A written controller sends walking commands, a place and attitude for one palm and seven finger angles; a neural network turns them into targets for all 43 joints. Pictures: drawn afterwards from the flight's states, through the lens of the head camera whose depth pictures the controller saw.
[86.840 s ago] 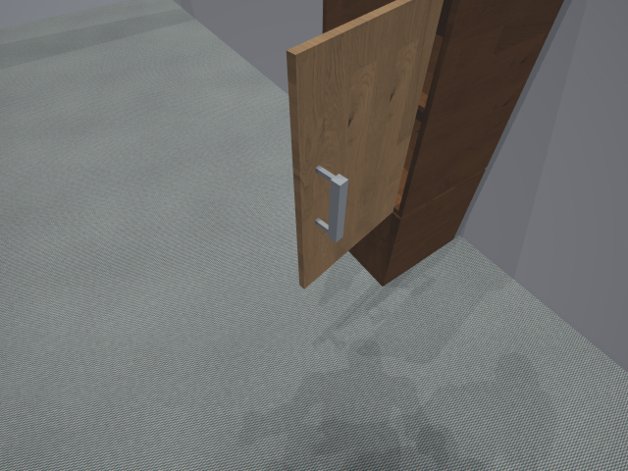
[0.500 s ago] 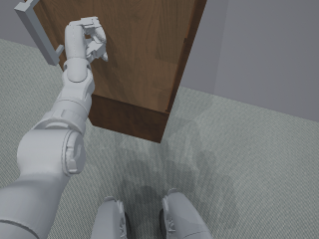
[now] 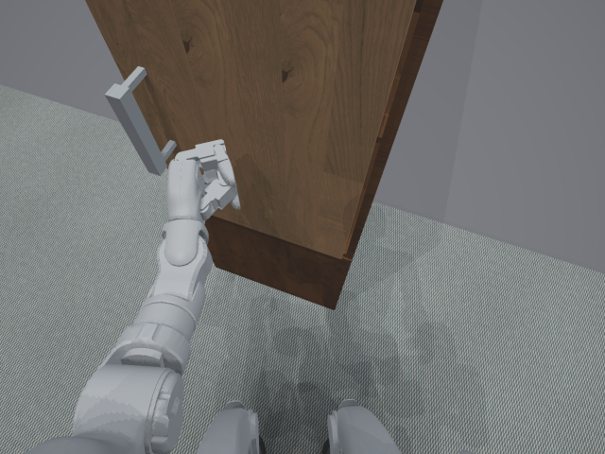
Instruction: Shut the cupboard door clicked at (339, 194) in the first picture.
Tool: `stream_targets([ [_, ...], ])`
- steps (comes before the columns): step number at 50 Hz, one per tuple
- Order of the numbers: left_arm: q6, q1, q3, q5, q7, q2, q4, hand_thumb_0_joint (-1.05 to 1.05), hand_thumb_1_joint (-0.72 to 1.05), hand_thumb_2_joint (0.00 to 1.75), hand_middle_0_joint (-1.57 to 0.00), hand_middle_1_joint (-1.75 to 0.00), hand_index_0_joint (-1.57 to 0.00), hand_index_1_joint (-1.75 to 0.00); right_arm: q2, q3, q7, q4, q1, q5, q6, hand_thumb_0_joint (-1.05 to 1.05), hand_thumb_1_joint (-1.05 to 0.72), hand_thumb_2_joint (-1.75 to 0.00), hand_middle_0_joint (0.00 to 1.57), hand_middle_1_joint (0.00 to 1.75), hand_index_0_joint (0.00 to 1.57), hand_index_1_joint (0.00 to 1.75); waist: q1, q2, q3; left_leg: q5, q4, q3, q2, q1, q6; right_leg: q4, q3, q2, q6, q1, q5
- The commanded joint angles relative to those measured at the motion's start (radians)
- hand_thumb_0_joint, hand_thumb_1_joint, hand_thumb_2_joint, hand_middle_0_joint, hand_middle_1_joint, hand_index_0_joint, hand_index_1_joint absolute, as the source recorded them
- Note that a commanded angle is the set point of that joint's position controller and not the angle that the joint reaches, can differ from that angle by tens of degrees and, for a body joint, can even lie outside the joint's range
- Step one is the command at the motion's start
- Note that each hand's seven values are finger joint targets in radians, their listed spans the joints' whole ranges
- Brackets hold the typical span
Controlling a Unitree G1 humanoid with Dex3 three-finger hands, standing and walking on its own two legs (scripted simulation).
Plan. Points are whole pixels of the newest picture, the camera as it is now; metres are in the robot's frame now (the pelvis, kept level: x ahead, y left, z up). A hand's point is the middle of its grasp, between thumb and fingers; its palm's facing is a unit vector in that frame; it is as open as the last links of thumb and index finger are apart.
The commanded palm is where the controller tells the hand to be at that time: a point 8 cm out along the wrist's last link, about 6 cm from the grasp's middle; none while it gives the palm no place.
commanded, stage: draw the hand back to the body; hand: left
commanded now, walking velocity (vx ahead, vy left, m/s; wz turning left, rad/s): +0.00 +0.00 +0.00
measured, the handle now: (148, 125) +0.58 +0.20 +0.04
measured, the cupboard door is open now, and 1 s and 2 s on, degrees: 0 0 0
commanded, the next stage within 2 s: step back with the hand held close in 1.68 s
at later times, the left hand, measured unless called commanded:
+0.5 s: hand (152, 222) +0.36 +0.14 +0.12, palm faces -0.01 -1.00 -0.01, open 3.1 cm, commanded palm +0.33 +0.19 +0.13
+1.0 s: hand out of the picture +0.26 +0.23 +0.20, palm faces +0.27 -0.93 -0.27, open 3.9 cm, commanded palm +0.21 +0.28 +0.22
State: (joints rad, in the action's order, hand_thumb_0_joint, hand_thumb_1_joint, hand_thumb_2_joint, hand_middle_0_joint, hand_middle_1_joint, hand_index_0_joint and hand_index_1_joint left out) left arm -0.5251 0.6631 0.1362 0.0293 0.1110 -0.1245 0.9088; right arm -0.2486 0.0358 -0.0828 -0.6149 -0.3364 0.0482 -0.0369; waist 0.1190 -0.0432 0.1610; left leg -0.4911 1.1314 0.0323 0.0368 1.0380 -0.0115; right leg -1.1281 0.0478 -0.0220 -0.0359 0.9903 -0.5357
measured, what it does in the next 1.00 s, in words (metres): rises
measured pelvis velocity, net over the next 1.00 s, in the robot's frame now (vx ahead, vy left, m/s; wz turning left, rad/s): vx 0.02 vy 0.02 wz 0.02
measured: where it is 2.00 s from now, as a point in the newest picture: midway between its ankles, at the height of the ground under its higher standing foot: outside the picture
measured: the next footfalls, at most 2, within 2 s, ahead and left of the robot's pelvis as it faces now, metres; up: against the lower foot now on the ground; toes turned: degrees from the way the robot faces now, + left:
none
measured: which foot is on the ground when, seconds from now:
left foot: down 0.00-1.00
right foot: down 0.00-1.00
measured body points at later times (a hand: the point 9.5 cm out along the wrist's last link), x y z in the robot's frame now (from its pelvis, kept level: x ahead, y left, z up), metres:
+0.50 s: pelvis +0.01 -0.01 +0.05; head +0.05 -0.02 +0.49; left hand +0.35 +0.19 +0.13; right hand +0.13 -0.25 -0.07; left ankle +0.02 +0.11 -0.65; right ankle -0.01 -0.10 -0.65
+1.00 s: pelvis +0.02 +0.02 +0.09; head +0.00 +0.00 +0.54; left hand +0.24 +0.28 +0.21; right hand +0.21 -0.18 +0.01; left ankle +0.02 +0.11 -0.65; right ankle -0.01 -0.10 -0.65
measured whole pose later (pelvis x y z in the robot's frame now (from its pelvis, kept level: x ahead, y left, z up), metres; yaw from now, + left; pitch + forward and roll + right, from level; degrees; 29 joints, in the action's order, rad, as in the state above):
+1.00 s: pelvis +0.02 +0.02 +0.09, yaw +1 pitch -2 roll +0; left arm -0.04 -0.24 0.11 0.08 0.08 -0.28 -0.12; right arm -0.22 -0.06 0.08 -0.55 -0.18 -0.03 -0.01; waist -0.04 -0.06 0.03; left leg -0.27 0.50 0.04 -0.02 0.21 -0.04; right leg -0.48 0.03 0.01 0.00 0.15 -0.29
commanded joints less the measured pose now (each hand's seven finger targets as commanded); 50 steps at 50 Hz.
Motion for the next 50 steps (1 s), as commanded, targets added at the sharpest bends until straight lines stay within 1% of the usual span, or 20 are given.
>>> stream_targets([
  [1, -0.049, 0.430, -0.031, -0.004, -0.007, -0.087, -0.162, 0.00, 0.90, 0.90, -1.30, -1.50, -1.30, -1.50, -0.132, 0.050, 0.023, 0.041, -0.140, -0.011, 0.007, 0.00, -0.90, -0.90, 0.20, 0.30, 0.20, 0.30, 0.066, 0.062, 0.400, 0.367, -0.069, -0.035, -0.040, -0.330, -0.018, 0.155, -0.043, -0.010, 0.034, -0.211, 0.527],
  [5, -0.037, 0.423, -0.004, 0.018, -0.027, -0.097, -0.097, 0.00, 0.90, 0.90, -1.30, -1.50, -1.30, -1.50, -0.126, 0.042, 0.033, 0.047, -0.108, -0.015, 0.007, 0.00, -0.90, -0.90, 0.20, 0.30, 0.20, 0.30, 0.050, 0.064, 0.388, 0.345, -0.067, -0.026, -0.050, -0.296, -0.017, 0.156, -0.053, -0.002, 0.032, -0.233, 0.532],
  [8, -0.045, 0.276, 0.095, 0.046, -0.050, -0.213, -0.256, 0.00, 0.90, 0.90, -1.30, -1.50, -1.30, -1.50, -0.131, 0.039, 0.039, 0.111, -0.080, -0.024, 0.007, 0.00, -0.90, -0.90, 0.20, 0.30, 0.20, 0.30, -0.044, 0.023, 0.551, 0.422, -0.102, -0.011, -0.058, -0.356, -0.014, 0.151, -0.072, 0.000, 0.024, -0.397, 0.643],
  [9, -0.043, 0.226, 0.084, 0.054, -0.062, -0.205, -0.311, 0.00, 0.90, 0.90, -1.30, -1.50, -1.30, -1.50, -0.121, 0.036, 0.040, 0.125, -0.068, -0.030, 0.008, 0.00, -0.90, -0.90, 0.20, 0.30, 0.20, 0.30, -0.060, -0.001, 0.578, 0.456, -0.120, -0.004, -0.060, -0.390, -0.013, 0.159, -0.072, 0.003, 0.024, -0.441, 0.692],
  [11, -0.027, 0.108, 0.067, 0.067, -0.090, -0.205, -0.430, 0.00, 0.90, 0.90, -1.30, -1.50, -1.30, -1.50, -0.112, 0.032, 0.041, 0.158, -0.053, -0.044, 0.008, 0.00, -0.90, -0.90, 0.20, 0.30, 0.20, 0.30, -0.084, 0.023, 0.578, 0.487, -0.152, 0.006, -0.060, -0.421, -0.017, 0.184, -0.072, 0.001, 0.027, -0.520, 0.765],
  [14, 0.024, 0.014, 0.027, 0.093, -0.133, -0.195, -0.545, 0.00, 0.90, 0.90, -1.30, -1.50, -1.30, -1.50, -0.111, 0.025, 0.054, 0.186, -0.034, -0.065, 0.004, 0.00, -0.90, -0.90, 0.20, 0.30, 0.20, 0.30, -0.065, 0.095, 0.475, 0.435, -0.205, 0.015, -0.059, -0.412, -0.028, 0.249, -0.081, 0.006, 0.048, -0.589, 0.803],
  [17, 0.083, -0.044, -0.006, 0.136, -0.173, -0.167, -0.589, 0.00, 0.90, 0.90, -1.30, -1.50, -1.30, -1.50, -0.117, 0.023, 0.076, 0.187, -0.009, -0.086, 0.004, 0.00, -0.90, -0.90, 0.20, 0.30, 0.20, 0.30, -0.038, 0.171, 0.336, 0.344, -0.263, 0.008, -0.054, -0.434, -0.030, 0.331, -0.076, 0.009, 0.062, -0.576, 0.696],
  [21, 0.116, -0.082, -0.049, 0.182, -0.219, -0.136, -0.644, 0.00, 0.90, 0.90, -1.30, -1.50, -1.30, -1.50, -0.118, 0.011, 0.100, 0.176, 0.042, -0.100, 0.029, 0.00, -0.90, -0.90, 0.20, 0.30, 0.20, 0.30, -0.034, 0.102, 0.205, 0.283, -0.314, -0.007, -0.050, -0.514, -0.030, 0.408, -0.060, 0.006, 0.045, -0.502, 0.491],
  [23, 0.120, -0.121, -0.048, 0.180, -0.231, -0.158, -0.687, 0.00, 0.90, 0.90, -1.30, -1.50, -1.30, -1.50, -0.120, 0.009, 0.107, 0.181, 0.064, -0.101, 0.043, 0.00, -0.90, -0.90, 0.20, 0.30, 0.20, 0.30, -0.046, 0.040, 0.189, 0.275, -0.334, -0.010, -0.051, -0.557, -0.031, 0.424, -0.057, 0.006, 0.035, -0.498, 0.438],
  [25, 0.128, -0.183, -0.049, 0.184, -0.243, -0.160, -0.715, 0.00, 0.90, 0.90, -1.30, -1.50, -1.30, -1.50, -0.114, 0.001, 0.108, 0.187, 0.088, -0.103, 0.057, 0.00, -0.90, -0.90, 0.20, 0.30, 0.20, 0.30, -0.064, 0.024, 0.186, 0.275, -0.362, -0.018, -0.048, -0.590, -0.029, 0.430, -0.045, 0.006, 0.029, -0.503, 0.416],
  [28, 0.151, -0.290, 0.016, 0.190, -0.248, -0.230, -0.787, 0.00, 0.90, 0.90, -1.22, -1.41, -1.22, -1.41, -0.118, -0.004, 0.111, 0.212, 0.124, -0.106, 0.068, 0.00, -0.90, -0.90, 0.20, 0.30, 0.20, 0.30, -0.104, -0.012, 0.194, 0.286, -0.398, -0.021, -0.048, -0.621, -0.025, 0.435, -0.035, 0.005, 0.020, -0.546, 0.401],
  [30, 0.172, -0.321, 0.016, 0.196, -0.248, -0.226, -0.851, 0.00, 0.90, 0.90, -1.16, -1.35, -1.16, -1.35, -0.107, -0.013, 0.111, 0.226, 0.151, -0.108, 0.079, 0.00, -0.90, -0.90, 0.20, 0.30, 0.20, 0.30, -0.112, -0.014, 0.180, 0.295, -0.425, -0.022, -0.046, -0.642, -0.024, 0.445, -0.028, 0.005, 0.019, -0.569, 0.409],
  [31, 0.217, -0.349, -0.018, 0.096, -0.171, -0.290, -0.912, 0.00, 0.90, 0.90, -1.13, -1.32, -1.13, -1.32, -0.084, -0.006, 0.134, 0.234, 0.188, -0.107, 0.046, 0.00, -0.90, -0.90, 0.20, 0.30, 0.20, 0.30, -0.129, 0.020, 0.195, 0.298, -0.480, -0.017, -0.044, -0.693, -0.021, 0.511, -0.074, 0.029, 0.018, -0.618, 0.397],
  [32, 0.254, -0.400, -0.033, 0.093, -0.132, -0.250, -0.954, 0.00, 0.90, 0.90, -1.11, -1.29, -1.11, -1.29, -0.078, -0.012, 0.147, 0.252, 0.194, -0.105, 0.037, 0.00, -0.90, -0.90, 0.20, 0.30, 0.20, 0.30, -0.118, 0.030, 0.159, 0.300, -0.505, -0.016, -0.040, -0.706, -0.023, 0.533, -0.065, 0.032, 0.021, -0.640, 0.393],
  [33, 0.279, -0.437, -0.024, 0.093, -0.112, -0.260, -0.995, 0.00, 0.90, 0.90, -1.08, -1.26, -1.08, -1.26, -0.080, -0.015, 0.156, 0.263, 0.201, -0.104, 0.039, 0.00, -0.90, -0.90, 0.20, 0.30, 0.20, 0.30, -0.122, 0.058, 0.140, 0.305, -0.517, -0.021, -0.039, -0.706, -0.025, 0.547, -0.060, 0.032, 0.022, -0.655, 0.394],
  [36, 0.332, -0.481, -0.002, 0.068, -0.065, -0.284, -1.055, 0.00, 0.90, 0.90, -1.00, -1.17, -1.00, -1.17, -0.077, -0.027, 0.176, 0.252, 0.232, -0.104, 0.029, 0.00, -0.90, -0.90, 0.20, 0.30, 0.20, 0.30, -0.118, 0.066, 0.063, 0.291, -0.571, -0.019, -0.034, -0.759, -0.028, 0.603, -0.047, 0.028, 0.024, -0.669, 0.371],
  [37, 0.348, -0.510, -0.010, 0.067, -0.056, -0.270, -1.067, 0.00, 0.90, 0.90, -0.97, -1.14, -0.97, -1.14, -0.074, -0.029, 0.179, 0.249, 0.234, -0.100, 0.031, 0.00, -0.90, -0.90, 0.20, 0.30, 0.20, 0.30, -0.119, 0.059, 0.041, 0.286, -0.592, -0.022, -0.031, -0.775, -0.027, 0.614, -0.040, 0.030, 0.022, -0.686, 0.359],
  [38, 0.361, -0.534, 0.001, 0.066, -0.050, -0.284, -1.080, 0.00, 0.90, 0.90, -0.94, -1.11, -0.94, -1.11, -0.077, -0.029, 0.184, 0.247, 0.242, -0.101, 0.034, 0.00, -0.90, -0.90, 0.20, 0.30, 0.20, 0.30, -0.122, 0.083, 0.020, 0.297, -0.609, -0.025, -0.028, -0.787, -0.030, 0.635, -0.039, 0.028, 0.021, -0.700, 0.365],
  [44, 0.406, -0.653, 0.017, 0.048, -0.025, -0.280, -1.200, 0.00, 0.90, 0.90, -0.78, -0.93, -0.78, -0.93, -0.070, -0.053, 0.183, 0.229, 0.262, -0.092, 0.063, 0.00, -0.90, -0.90, 0.20, 0.30, 0.20, 0.30, -0.135, -0.033, -0.027, 0.349, -0.701, -0.041, -0.021, -0.903, -0.016, 0.702, -0.017, 0.023, 0.012, -0.765, 0.388],
  [50, 0.417, -0.766, 0.095, 0.045, -0.009, -0.322, -1.331, 0.00, 0.90, 0.90, -0.61, -0.75, -0.61, -0.75, -0.070, -0.053, 0.174, 0.211, 0.273, -0.076, 0.099, 0.00, -0.90, -0.90, 0.20, 0.30, 0.20, 0.30, -0.152, -0.025, -0.044, 0.420, -0.751, -0.050, -0.012, -0.943, -0.006, 0.738, -0.007, 0.019, 0.010, -0.833, 0.434],
])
